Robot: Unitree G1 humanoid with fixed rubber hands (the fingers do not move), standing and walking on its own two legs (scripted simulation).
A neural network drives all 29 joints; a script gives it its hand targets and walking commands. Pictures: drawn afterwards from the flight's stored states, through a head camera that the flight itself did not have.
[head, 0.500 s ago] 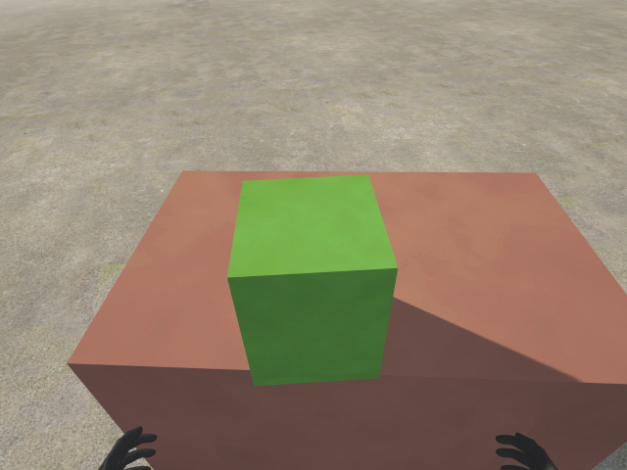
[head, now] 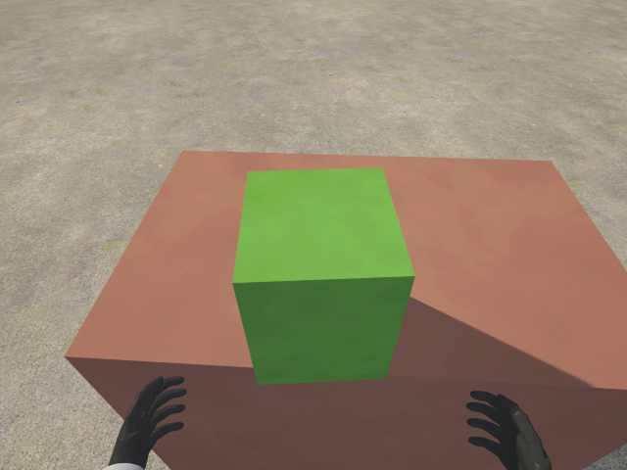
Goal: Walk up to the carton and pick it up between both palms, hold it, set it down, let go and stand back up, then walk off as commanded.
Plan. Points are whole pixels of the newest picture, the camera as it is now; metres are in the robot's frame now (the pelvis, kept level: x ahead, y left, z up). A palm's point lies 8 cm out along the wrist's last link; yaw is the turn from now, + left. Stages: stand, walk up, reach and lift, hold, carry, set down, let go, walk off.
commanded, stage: reach and lift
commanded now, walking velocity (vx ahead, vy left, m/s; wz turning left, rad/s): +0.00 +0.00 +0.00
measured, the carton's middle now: (318, 278) +0.41 +0.03 +0.03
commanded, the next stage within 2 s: none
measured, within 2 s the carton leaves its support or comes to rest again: neither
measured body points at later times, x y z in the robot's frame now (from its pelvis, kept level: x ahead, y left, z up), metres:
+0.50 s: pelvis +0.01 +0.01 +0.00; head +0.00 +0.02 +0.45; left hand +0.21 +0.23 +0.04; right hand +0.23 -0.19 +0.05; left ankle -0.03 +0.13 -0.74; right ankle +0.04 -0.11 -0.74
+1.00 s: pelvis +0.00 +0.00 +0.00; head +0.01 +0.01 +0.45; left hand +0.29 +0.23 +0.10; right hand +0.32 -0.19 +0.10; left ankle -0.03 +0.13 -0.74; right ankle +0.04 -0.11 -0.74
